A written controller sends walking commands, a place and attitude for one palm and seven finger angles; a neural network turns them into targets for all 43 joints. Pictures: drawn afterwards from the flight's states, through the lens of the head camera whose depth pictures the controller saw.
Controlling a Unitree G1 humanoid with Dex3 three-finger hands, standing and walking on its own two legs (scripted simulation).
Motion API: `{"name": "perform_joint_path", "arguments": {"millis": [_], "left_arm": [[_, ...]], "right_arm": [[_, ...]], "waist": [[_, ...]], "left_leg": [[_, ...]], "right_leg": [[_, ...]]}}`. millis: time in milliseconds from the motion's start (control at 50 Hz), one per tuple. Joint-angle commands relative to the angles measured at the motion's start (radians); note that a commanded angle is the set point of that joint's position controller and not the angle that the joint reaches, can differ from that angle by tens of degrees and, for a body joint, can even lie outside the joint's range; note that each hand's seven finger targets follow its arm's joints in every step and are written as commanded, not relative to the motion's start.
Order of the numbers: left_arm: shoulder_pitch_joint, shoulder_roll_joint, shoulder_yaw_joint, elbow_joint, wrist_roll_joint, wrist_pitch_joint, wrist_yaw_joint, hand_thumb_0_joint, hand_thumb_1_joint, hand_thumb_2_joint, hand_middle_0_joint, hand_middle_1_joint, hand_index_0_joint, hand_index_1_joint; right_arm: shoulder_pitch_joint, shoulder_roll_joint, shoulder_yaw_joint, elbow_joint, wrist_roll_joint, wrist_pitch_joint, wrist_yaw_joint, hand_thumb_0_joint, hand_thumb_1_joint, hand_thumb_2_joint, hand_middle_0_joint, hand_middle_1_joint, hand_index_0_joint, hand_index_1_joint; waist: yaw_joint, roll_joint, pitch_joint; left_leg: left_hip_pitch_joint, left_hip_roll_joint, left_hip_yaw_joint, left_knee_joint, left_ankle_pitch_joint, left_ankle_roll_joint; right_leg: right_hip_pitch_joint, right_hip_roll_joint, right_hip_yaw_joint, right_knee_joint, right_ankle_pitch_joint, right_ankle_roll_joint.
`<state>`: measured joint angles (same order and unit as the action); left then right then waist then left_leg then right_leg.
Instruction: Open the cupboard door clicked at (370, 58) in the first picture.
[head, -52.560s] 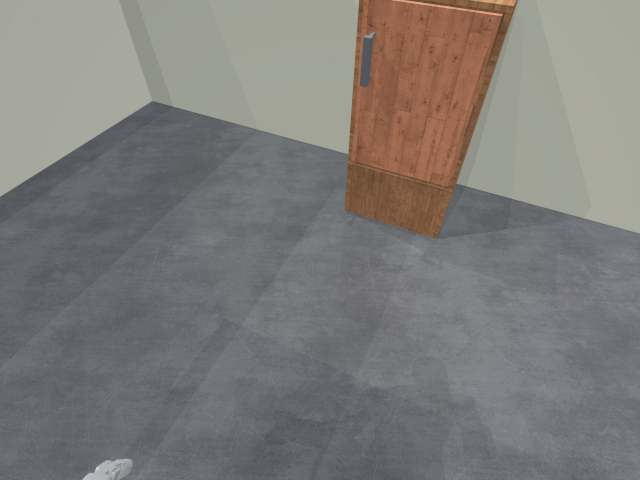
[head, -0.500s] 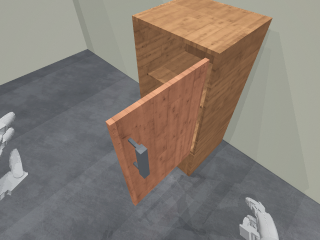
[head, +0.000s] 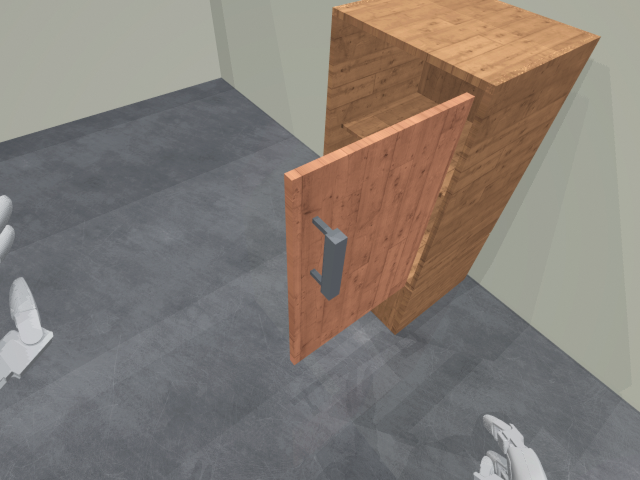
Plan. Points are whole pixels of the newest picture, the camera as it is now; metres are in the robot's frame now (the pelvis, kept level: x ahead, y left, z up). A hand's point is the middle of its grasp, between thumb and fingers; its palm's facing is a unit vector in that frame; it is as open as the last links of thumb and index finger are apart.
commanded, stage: step back with the hand held close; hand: left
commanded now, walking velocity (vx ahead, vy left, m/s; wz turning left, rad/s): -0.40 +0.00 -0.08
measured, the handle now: (324, 258) +0.46 +0.03 -0.03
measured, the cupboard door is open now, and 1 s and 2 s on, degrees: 89 89 89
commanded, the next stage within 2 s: stop stepping back and stand still in 0.14 s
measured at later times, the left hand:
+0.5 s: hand out of the picture +0.09 +0.21 +0.19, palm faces +0.27 -0.80 -0.53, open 7.4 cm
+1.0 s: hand out of the picture +0.06 +0.21 +0.19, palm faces +0.36 -0.80 -0.48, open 7.4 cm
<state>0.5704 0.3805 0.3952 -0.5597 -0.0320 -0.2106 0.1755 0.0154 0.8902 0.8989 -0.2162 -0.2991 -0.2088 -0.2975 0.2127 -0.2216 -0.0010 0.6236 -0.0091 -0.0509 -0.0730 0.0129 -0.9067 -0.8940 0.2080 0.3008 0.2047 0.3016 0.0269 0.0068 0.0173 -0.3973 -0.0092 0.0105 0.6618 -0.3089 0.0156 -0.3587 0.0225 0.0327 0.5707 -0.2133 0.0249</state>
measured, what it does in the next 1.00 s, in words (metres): walks backwards: right foot, then left foot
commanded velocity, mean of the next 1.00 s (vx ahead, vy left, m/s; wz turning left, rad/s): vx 0.00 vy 0.03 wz -0.02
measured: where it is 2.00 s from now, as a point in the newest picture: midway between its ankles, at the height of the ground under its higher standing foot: outside the picture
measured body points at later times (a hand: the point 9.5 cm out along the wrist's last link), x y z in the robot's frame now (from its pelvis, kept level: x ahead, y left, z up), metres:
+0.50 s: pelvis -0.12 -0.02 +0.01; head -0.11 -0.01 +0.46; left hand +0.07 +0.25 +0.22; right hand +0.00 -0.27 -0.08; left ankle -0.03 +0.08 -0.71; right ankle -0.25 -0.10 -0.72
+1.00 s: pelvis -0.17 -0.03 +0.01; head -0.17 -0.04 +0.46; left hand +0.03 +0.25 +0.21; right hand -0.07 -0.29 -0.09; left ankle -0.12 +0.09 -0.73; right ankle -0.25 -0.10 -0.72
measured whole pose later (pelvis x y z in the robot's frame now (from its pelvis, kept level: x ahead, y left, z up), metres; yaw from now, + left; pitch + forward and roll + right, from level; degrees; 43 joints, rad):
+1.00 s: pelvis -0.17 -0.03 +0.01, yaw -7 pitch -1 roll +1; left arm 0.56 0.42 0.44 -0.46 -0.04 -0.24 0.17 0.01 0.89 0.90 -0.22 -0.30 -0.21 -0.30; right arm 0.28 -0.23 0.00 0.66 0.00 -0.11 -0.08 0.01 -0.91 -0.89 0.21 0.30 0.20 0.30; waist -0.01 0.01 -0.01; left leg -0.29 0.01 0.03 0.55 -0.23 0.00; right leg -0.13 0.04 -0.04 0.55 -0.40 -0.05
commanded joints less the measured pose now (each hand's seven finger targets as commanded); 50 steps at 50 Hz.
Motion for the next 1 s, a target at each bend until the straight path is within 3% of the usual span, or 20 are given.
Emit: {"name": "perform_joint_path", "arguments": {"millis": [0, 40, 80, 140, 240, 320, 360, 400, 420, 440, 480, 540, 600, 640, 700, 760, 800, 860, 900, 980], "left_arm": [[-0.176, 0.235, 0.168, -0.208, 0.007, -0.073, 0.03, 0.0, 0.9, 0.9, -0.2, -0.3, -0.2, -0.3], [-0.114, 0.235, 0.194, -0.147, -0.002, -0.08, 0.025, 0.0, 0.9, 0.9, -0.2, -0.3, -0.2, -0.3], [-0.106, 0.213, 0.182, -0.189, -0.007, -0.078, 0.018, 0.0, 0.9, 0.9, -0.2, -0.3, -0.2, -0.3], [-0.044, 0.173, 0.13, -0.231, -0.021, -0.063, 0.009, 0.0, 0.9, 0.9, -0.2, -0.3, -0.2, -0.3], [-0.027, 0.197, 0.133, -0.261, -0.038, -0.041, 0.008, 0.0, 0.9, 0.9, -0.2, -0.3, -0.2, -0.3], [0.065, 0.274, 0.22, -0.267, -0.049, -0.036, 0.009, 0.0, 0.9, 0.9, -0.2, -0.3, -0.2, -0.3], [0.093, 0.291, 0.229, -0.265, -0.058, -0.044, -0.001, 0.0, 0.9, 0.9, -0.2, -0.3, -0.2, -0.3], [0.069, 0.346, 0.28, -0.253, -0.067, -0.047, 0.009, 0.0, 0.9, 0.9, -0.2, -0.3, -0.2, -0.3], [0.025, 0.338, 0.273, -0.261, -0.066, -0.048, 0.014, 0.0, 0.9, 0.9, -0.2, -0.3, -0.2, -0.3], [0.061, 0.284, 0.237, -0.186, -0.057, -0.03, 0.009, 0.0, 0.9, 0.9, -0.2, -0.3, -0.2, -0.3], [0.017, 0.249, 0.202, -0.104, -0.04, -0.02, 0.008, 0.0, 0.9, 0.9, -0.2, -0.3, -0.2, -0.3], [-0.126, 0.207, 0.121, 0.015, -0.026, -0.016, 0.005, 0.0, 0.9, 0.9, -0.2, -0.3, -0.2, -0.3], [-0.194, 0.213, 0.097, 0.027, -0.01, -0.017, 0.007, 0.0, 0.9, 0.9, -0.2, -0.3, -0.2, -0.3], [-0.186, 0.199, 0.076, -0.039, -0.009, -0.029, -0.004, 0.0, 0.9, 0.9, -0.2, -0.3, -0.2, -0.3], [-0.118, 0.225, 0.125, -0.108, 0.003, -0.028, -0.003, 0.0, 0.9, 0.9, -0.2, -0.3, -0.2, -0.3], [-0.06, 0.266, 0.179, -0.171, -0.007, -0.056, 0.001, 0.0, 0.9, 0.9, -0.2, -0.3, -0.2, -0.3], [-0.032, 0.269, 0.207, -0.16, -0.013, -0.074, 0.007, 0.0, 0.9, 0.9, -0.2, -0.3, -0.2, -0.3], [-0.025, 0.235, 0.201, -0.087, -0.006, -0.081, 0.014, 0.0, 0.9, 0.9, -0.2, -0.3, -0.2, -0.3], [-0.058, 0.201, 0.164, -0.04, -0.012, -0.073, 0.013, 0.0, 0.9, 0.9, -0.2, -0.3, -0.2, -0.3], [-0.1, 0.182, 0.108, -0.025, -0.013, -0.055, 0.001, 0.0, 0.9, 0.9, -0.2, -0.3, -0.2, -0.3]], "right_arm": [[-0.116, -0.128, -0.047, -0.162, -0.005, -0.083, -0.035, 0.0, -0.9, -0.9, 0.2, 0.3, 0.2, 0.3], [-0.096, -0.1, -0.056, -0.142, -0.023, -0.101, -0.022, 0.0, -0.9, -0.9, 0.2, 0.3, 0.2, 0.3], [-0.094, -0.104, -0.072, -0.137, -0.022, -0.105, -0.006, 0.0, -0.9, -0.9, 0.2, 0.3, 0.2, 0.3], [-0.102, -0.11, -0.073, -0.135, -0.009, -0.118, 0.014, 0.0, -0.9, -0.9, 0.2, 0.3, 0.2, 0.3], [-0.094, -0.105, -0.053, -0.119, -0.018, -0.13, 0.018, 0.0, -0.9, -0.9, 0.2, 0.3, 0.2, 0.3], [-0.093, -0.098, -0.046, -0.15, -0.013, -0.108, 0.015, 0.0, -0.9, -0.9, 0.2, 0.3, 0.2, 0.3], [-0.094, -0.081, -0.037, -0.159, -0.007, -0.078, 0.019, 0.0, -0.9, -0.9, 0.2, 0.3, 0.2, 0.3], [-0.113, -0.08, -0.024, -0.143, -0.013, -0.055, 0.017, 0.0, -0.9, -0.9, 0.2, 0.3, 0.2, 0.3], [-0.116, -0.088, -0.027, -0.143, -0.004, -0.064, 0.016, 0.0, -0.9, -0.9, 0.2, 0.3, 0.2, 0.3], [-0.082, -0.084, -0.032, -0.138, 0.013, -0.065, 0.013, 0.0, -0.9, -0.9, 0.2, 0.3, 0.2, 0.3], [-0.102, -0.083, -0.021, -0.138, 0.022, -0.074, 0.002, 0.0, -0.9, -0.9, 0.2, 0.3, 0.2, 0.3], [-0.066, -0.125, -0.032, -0.095, 0.02, -0.092, -0.021, 0.0, -0.9, -0.9, 0.2, 0.3, 0.2, 0.3], [-0.032, -0.148, -0.042, -0.109, 0.021, -0.091, -0.02, 0.0, -0.9, -0.9, 0.2, 0.3, 0.2, 0.3], [-0.06, -0.125, -0.034, -0.109, 0.011, -0.1, -0.015, 0.0, -0.9, -0.9, 0.2, 0.3, 0.2, 0.3], [-0.11, -0.12, -0.035, -0.147, 0.014, -0.102, -0.011, 0.0, -0.9, -0.9, 0.2, 0.3, 0.2, 0.3], [-0.093, -0.102, -0.048, -0.148, 0.009, -0.084, 0.01, 0.0, -0.9, -0.9, 0.2, 0.3, 0.2, 0.3], [-0.069, -0.099, -0.046, -0.132, 0.015, -0.101, 0.009, 0.0, -0.9, -0.9, 0.2, 0.3, 0.2, 0.3], [-0.062, -0.063, -0.021, -0.143, 0.013, -0.099, -0.007, 0.0, -0.9, -0.9, 0.2, 0.3, 0.2, 0.3], [-0.042, -0.075, -0.022, -0.115, 0.006, -0.107, -0.014, 0.0, -0.9, -0.9, 0.2, 0.3, 0.2, 0.3], [-0.039, -0.131, -0.052, -0.123, 0.021, -0.115, -0.013, 0.0, -0.9, -0.9, 0.2, 0.3, 0.2, 0.3]], "waist": [[-0.024, 0.282, -0.076], [-0.03, 0.236, -0.15], [-0.033, 0.157, -0.139], [-0.026, 0.15, -0.191], [-0.037, 0.221, -0.215], [-0.025, 0.269, -0.243], [-0.043, 0.125, -0.207], [-0.027, -0.081, -0.16], [-0.019, -0.099, -0.171], [-0.032, -0.182, -0.143], [-0.04, -0.14, -0.094], [-0.069, -0.014, -0.062], [-0.051, 0.067, -0.109], [-0.041, 0.117, -0.081], [-0.029, 0.082, 0.062], [-0.021, -0.15, 0.034], [-0.037, -0.093, -0.034], [-0.036, -0.044, -0.063], [-0.052, 0.008, -0.088], [-0.026, 0.062, -0.119]], "left_leg": [[-0.061, 0.317, -0.323, -0.404, 0.156, 0.103], [-0.104, 0.382, -0.38, -0.47, -0.02, 0.151], [-0.033, 0.357, -0.299, -0.392, 0.102, 0.167], [0.129, 0.305, -0.206, -0.367, 0.242, 0.135], [0.212, 0.274, -0.199, -0.474, 0.07, 0.094], [0.178, 0.129, -0.048, -0.468, -0.111, -0.016], [0.197, 0.046, 0.055, -0.228, -0.025, -0.048], [0.161, 0.03, 0.013, 0.136, 0.038, -0.043], [0.077, 0.019, -0.011, 0.224, 0.005, -0.041], [-0.063, 0.023, -0.024, 0.228, 0.021, -0.033], [-0.069, 0.043, 0.014, 0.056, 0.043, -0.012], [0.215, 0.025, 0.029, -0.179, 0.274, 0.03], [0.349, 0.185, -0.191, -0.153, 0.526, 0.148], [0.198, 0.218, -0.276, -0.273, 0.341, 0.142], [-0.154, 0.142, -0.174, -0.369, -0.251, 0.067], [-0.164, -0.002, 0.005, 0.215, -0.031, -0.02], [-0.159, 0.023, -0.031, 0.297, -0.037, -0.027], [-0.046, 0.04, 0.027, -0.022, 0.024, -0.015], [0.161, 0.006, 0.055, -0.196, 0.238, -0.004], [0.339, 0.204, -0.158, -0.203, 0.579, 0.093]], "right_leg": [[0.06, 0.028, -0.002, 0.228, -0.151, -0.008], [0.083, 0.048, 0.048, 0.504, -0.286, -0.013], [0.011, 0.031, 0.057, 0.51, -0.26, -0.017], [-0.027, 0.037, -0.006, 0.418, -0.273, -0.003], [0.037, 0.056, -0.059, 0.192, -0.332, -0.01], [0.245, 0.086, -0.161, -0.223, -0.217, -0.056], [0.162, -0.056, -0.045, -0.355, -0.152, -0.11], [-0.047, -0.307, 0.188, -0.415, -0.086, -0.175], [0.009, -0.323, 0.184, -0.362, 0.053, -0.193], [0.16, -0.271, 0.131, -0.271, 0.278, -0.169], [0.25, -0.24, 0.091, -0.189, 0.53, -0.132], [0.13, -0.15, -0.002, -0.04, 0.489, -0.033], [-0.017, -0.038, -0.032, 0.104, 0.196, 0.048], [0.049, -0.024, -0.038, 0.074, -0.199, 0.002], [0.24, -0.037, -0.015, -0.14, -0.235, -0.05], [0.155, -0.333, 0.378, -0.42, -0.201, -0.174], [0.224, -0.313, 0.262, -0.297, 0.24, -0.172], [0.305, -0.229, 0.102, -0.168, 0.512, -0.153], [0.235, -0.158, 0.041, -0.117, 0.484, -0.085], [0.079, -0.031, -0.001, -0.046, 0.032, 0.032]]}}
